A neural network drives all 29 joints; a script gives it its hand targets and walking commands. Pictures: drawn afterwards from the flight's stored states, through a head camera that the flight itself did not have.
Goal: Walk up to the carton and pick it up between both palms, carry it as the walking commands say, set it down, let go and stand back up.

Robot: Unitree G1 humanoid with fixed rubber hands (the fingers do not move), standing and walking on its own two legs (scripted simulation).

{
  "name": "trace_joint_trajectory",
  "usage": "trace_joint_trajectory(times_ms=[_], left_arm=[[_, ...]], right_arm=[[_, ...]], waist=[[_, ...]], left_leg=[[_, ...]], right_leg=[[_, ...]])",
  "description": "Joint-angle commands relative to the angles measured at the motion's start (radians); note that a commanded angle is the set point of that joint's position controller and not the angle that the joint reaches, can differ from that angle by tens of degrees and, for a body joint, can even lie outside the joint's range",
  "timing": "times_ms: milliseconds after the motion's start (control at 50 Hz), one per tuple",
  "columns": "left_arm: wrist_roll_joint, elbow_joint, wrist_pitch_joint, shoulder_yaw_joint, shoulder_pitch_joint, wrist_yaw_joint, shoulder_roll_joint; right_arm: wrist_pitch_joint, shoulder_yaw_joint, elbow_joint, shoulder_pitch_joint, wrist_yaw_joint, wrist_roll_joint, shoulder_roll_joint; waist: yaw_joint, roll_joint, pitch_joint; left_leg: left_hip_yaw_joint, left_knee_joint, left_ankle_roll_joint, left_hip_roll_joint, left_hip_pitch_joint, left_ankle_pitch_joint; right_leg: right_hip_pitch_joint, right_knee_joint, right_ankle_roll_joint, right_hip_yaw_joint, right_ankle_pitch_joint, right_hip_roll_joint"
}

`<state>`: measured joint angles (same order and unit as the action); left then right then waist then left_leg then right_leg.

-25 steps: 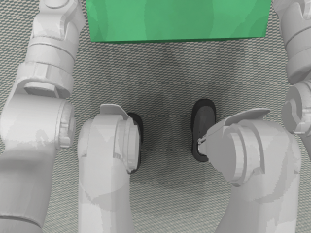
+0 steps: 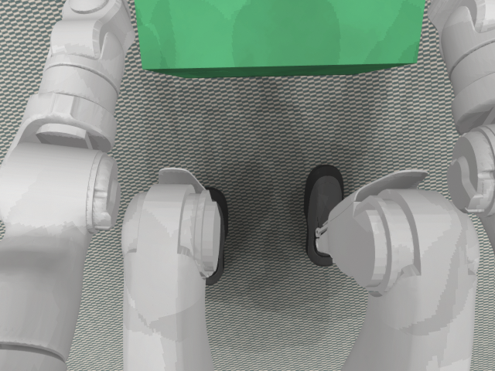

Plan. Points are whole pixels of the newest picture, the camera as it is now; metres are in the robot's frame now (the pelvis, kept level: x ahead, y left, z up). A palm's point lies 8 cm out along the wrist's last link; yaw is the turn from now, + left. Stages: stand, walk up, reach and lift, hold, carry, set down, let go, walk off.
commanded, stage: reach and lift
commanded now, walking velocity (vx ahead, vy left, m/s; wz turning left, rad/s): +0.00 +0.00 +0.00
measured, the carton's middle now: (272, 2) +0.52 -0.02 -0.23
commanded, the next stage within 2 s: none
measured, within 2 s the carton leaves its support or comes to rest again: leaves its support in 0.16 s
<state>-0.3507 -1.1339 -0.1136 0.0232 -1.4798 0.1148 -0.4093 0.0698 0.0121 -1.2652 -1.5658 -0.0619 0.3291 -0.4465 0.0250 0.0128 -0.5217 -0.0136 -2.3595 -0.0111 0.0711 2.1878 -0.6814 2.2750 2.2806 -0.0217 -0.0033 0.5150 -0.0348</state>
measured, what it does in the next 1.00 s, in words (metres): rises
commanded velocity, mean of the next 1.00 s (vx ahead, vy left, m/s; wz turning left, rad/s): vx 0.00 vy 0.00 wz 0.00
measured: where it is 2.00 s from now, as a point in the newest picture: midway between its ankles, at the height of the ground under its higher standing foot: (264, 241)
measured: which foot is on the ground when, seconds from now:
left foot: down 0.00-1.00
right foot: down 0.00-1.00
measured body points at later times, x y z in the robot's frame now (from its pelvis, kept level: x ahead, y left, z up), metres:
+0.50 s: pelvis -0.02 +0.00 +0.03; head +0.35 -0.02 +0.27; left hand +0.56 +0.16 -0.12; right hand +0.55 -0.22 -0.13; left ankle +0.10 +0.11 -0.30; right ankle +0.13 -0.12 -0.30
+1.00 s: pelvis -0.03 +0.00 +0.06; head +0.34 -0.03 +0.30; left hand +0.55 +0.16 -0.07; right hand +0.54 -0.23 -0.08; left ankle +0.10 +0.11 -0.30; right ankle +0.13 -0.12 -0.30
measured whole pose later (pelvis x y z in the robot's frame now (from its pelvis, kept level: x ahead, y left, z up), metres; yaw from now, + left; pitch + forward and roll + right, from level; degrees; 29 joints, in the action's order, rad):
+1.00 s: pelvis -0.03 +0.00 +0.06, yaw +0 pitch +28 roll +3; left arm -0.18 -0.70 -0.37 -0.23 -1.39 0.11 -0.35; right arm 0.37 0.20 -0.74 -1.43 -0.09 0.18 -0.41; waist 0.03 0.01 -0.53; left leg -0.03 -2.13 -0.02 0.05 2.03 -0.60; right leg 2.13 2.07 -0.02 0.02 0.44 0.00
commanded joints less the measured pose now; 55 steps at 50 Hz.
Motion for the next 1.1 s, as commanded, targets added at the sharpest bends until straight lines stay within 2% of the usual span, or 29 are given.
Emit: trace_joint_trajectory(times_ms=[0, 60, 120, 200, 280, 400, 480, 560, 660, 760, 880, 1000, 1080], left_arm=[[-0.062, 0.527, 0.035, 0.239, -0.749, -0.229, 0.784], [-0.065, 0.608, 0.028, 0.234, -0.751, -0.205, 0.753], [-0.050, 0.646, 0.018, 0.219, -0.741, -0.180, 0.720], [-0.026, 0.685, -0.003, 0.212, -0.743, -0.159, 0.698], [-0.025, 0.702, -0.034, 0.214, -0.767, -0.154, 0.699], [-0.038, 0.637, -0.082, 0.203, -0.775, -0.188, 0.744], [-0.026, 0.601, -0.101, 0.177, -0.768, -0.229, 0.789], [-0.008, 0.633, -0.112, 0.161, -0.768, -0.255, 0.820], [0.010, 0.720, -0.132, 0.167, -0.756, -0.264, 0.834], [0.020, 0.807, -0.159, 0.184, -0.768, -0.261, 0.825], [0.024, 0.859, -0.193, 0.201, -0.782, -0.257, 0.838], [0.040, 0.794, -0.232, 0.192, -0.751, -0.280, 0.912], [0.055, 0.765, -0.250, 0.180, -0.734, -0.305, 0.959]], right_arm=[[0.016, -0.180, 0.379, -0.508, 0.174, 0.040, 0.826], [0.020, -0.182, 0.487, -0.530, 0.158, 0.056, 0.797], [0.026, -0.185, 0.550, -0.546, 0.148, 0.071, 0.767], [0.047, -0.197, 0.608, -0.577, 0.146, 0.085, 0.733], [0.073, -0.211, 0.666, -0.640, 0.145, 0.081, 0.698], [0.120, -0.217, 0.679, -0.676, 0.154, 0.030, 0.727], [0.149, -0.208, 0.662, -0.654, 0.172, -0.006, 0.802], [0.167, -0.212, 0.703, -0.641, 0.185, -0.013, 0.870], [0.194, -0.244, 0.794, -0.631, 0.190, 0.001, 0.928], [0.224, -0.266, 0.871, -0.636, 0.189, 0.008, 0.938], [0.259, -0.268, 0.914, -0.638, 0.190, -0.004, 0.927], [0.294, -0.247, 0.853, -0.618, 0.216, -0.046, 0.960], [0.309, -0.239, 0.829, -0.609, 0.238, -0.067, 0.999]], waist=[[0.055, 0.039, 1.599], [0.045, 0.043, 1.771], [0.026, 0.051, 1.868], [0.007, 0.057, 1.937], [0.005, 0.037, 1.967], [0.032, -0.045, 1.929], [0.034, -0.069, 1.925], [0.013, -0.061, 2.039], [-0.024, -0.057, 2.207], [-0.044, -0.056, 2.308], [-0.030, -0.041, 2.371], [-0.007, -0.033, 2.272], [0.000, -0.042, 2.267]], left_leg=[[-0.018, 0.255, 0.001, 0.036, -0.541, 0.528], [-0.026, 0.264, -0.002, 0.042, -0.649, 0.604], [-0.030, 0.279, -0.002, 0.044, -0.723, 0.635], [-0.035, 0.308, -0.002, 0.043, -0.785, 0.606], [-0.039, 0.342, 0.001, 0.045, -0.793, 0.531], [-0.046, 0.384, 0.014, 0.047, -0.683, 0.400], [-0.063, 0.393, 0.019, 0.047, -0.604, 0.366], [-0.080, 0.392, 0.017, 0.049, -0.608, 0.421], [-0.087, 0.399, 0.015, 0.052, -0.653, 0.506], [-0.085, 0.417, 0.013, 0.053, -0.695, 0.528], [-0.077, 0.453, 0.010, 0.056, -0.770, 0.499], [-0.071, 0.504, 0.009, 0.058, -0.739, 0.395], [-0.072, 0.532, 0.009, 0.063, -0.721, 0.365]], right_leg=[[-0.906, -0.106, -0.010, -0.015, -0.533, 0.095], [-0.969, -0.110, -0.010, -0.024, -0.595, 0.104], [-0.977, -0.120, -0.008, -0.033, -0.602, 0.108], [-0.969, -0.147, -0.005, -0.043, -0.540, 0.108], [-0.988, -0.180, -0.003, -0.050, -0.459, 0.101], [-1.046, -0.227, 0.003, -0.052, -0.372, 0.091], [-1.090, -0.244, 0.007, -0.048, -0.376, 0.091], [-1.170, -0.249, 0.011, -0.041, -0.453, 0.101], [-1.272, -0.255, 0.015, -0.029, -0.553, 0.116], [-1.323, -0.271, 0.014, -0.022, -0.571, 0.122], [-1.312, -0.306, 0.011, -0.028, -0.506, 0.123], [-1.239, -0.359, 0.004, -0.037, -0.386, 0.122], [-1.235, -0.387, 0.006, -0.038, -0.360, 0.123]])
